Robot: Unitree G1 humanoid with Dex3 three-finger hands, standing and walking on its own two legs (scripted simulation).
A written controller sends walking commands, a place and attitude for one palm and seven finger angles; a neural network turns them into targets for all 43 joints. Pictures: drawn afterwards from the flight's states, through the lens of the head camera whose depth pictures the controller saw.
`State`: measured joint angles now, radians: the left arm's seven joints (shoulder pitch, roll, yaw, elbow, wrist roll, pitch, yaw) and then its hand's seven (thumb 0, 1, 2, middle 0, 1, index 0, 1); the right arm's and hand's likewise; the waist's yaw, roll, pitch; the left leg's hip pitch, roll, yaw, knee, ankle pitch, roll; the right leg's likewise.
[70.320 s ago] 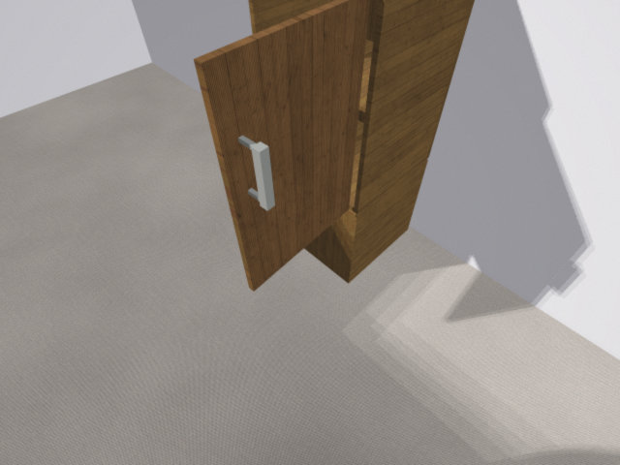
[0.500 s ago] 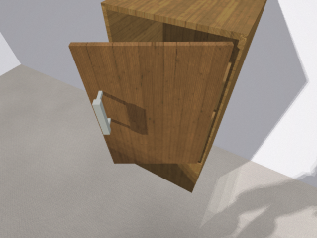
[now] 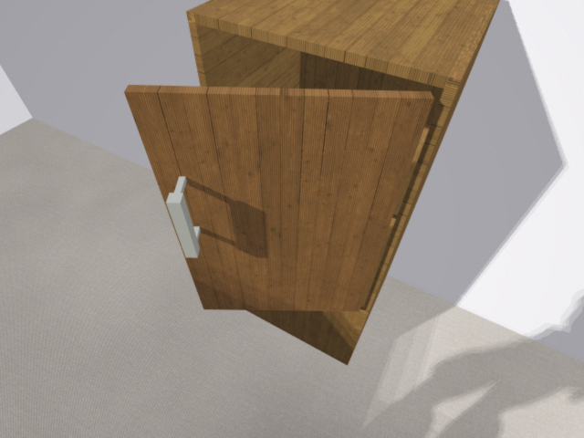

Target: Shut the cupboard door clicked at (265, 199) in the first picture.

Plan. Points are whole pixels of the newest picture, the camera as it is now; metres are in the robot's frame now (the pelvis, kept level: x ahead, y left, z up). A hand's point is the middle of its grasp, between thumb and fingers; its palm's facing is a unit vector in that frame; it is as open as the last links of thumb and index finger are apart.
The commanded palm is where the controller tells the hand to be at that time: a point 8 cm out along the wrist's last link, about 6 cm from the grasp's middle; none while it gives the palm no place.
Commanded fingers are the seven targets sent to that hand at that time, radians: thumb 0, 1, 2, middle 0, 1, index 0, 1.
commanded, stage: raise the hand and make a fist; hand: left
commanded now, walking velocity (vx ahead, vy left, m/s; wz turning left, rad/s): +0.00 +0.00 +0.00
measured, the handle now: (187, 218) +0.43 +0.21 +0.03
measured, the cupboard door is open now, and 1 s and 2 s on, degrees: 29 29 29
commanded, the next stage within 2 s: bring the fist close to the handle in 1.94 s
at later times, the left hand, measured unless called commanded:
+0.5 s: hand out of the picture +0.10 +0.19 -0.07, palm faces +0.19 -0.98 -0.06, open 5.9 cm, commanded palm +0.11 +0.23 -0.04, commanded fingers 0.00 0.90 0.90 -0.64 -0.78 -0.64 -0.78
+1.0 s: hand (137, 413) +0.15 +0.20 +0.00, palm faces +0.09 -0.99 -0.06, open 3.6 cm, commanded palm +0.12 +0.25 +0.00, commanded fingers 0.00 0.90 0.90 -1.10 -1.28 -1.10 -1.28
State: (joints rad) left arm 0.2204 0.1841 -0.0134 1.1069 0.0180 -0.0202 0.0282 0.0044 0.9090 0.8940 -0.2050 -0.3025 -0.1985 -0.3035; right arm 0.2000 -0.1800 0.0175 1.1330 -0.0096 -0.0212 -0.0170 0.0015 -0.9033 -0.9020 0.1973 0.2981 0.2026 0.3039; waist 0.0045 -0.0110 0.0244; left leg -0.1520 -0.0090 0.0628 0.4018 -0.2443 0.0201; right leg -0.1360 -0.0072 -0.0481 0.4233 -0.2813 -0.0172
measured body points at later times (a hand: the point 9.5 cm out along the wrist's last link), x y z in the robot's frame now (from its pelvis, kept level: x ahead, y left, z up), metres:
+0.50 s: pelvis -0.06 -0.03 -0.09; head -0.01 -0.02 +0.35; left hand +0.08 +0.24 -0.07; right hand +0.18 -0.27 -0.14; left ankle -0.02 +0.11 -0.74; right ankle -0.03 -0.11 -0.74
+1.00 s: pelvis -0.05 +0.00 -0.08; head +0.00 +0.00 +0.37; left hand +0.14 +0.25 +0.00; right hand +0.10 -0.24 -0.16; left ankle -0.02 +0.11 -0.74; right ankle -0.03 -0.10 -0.74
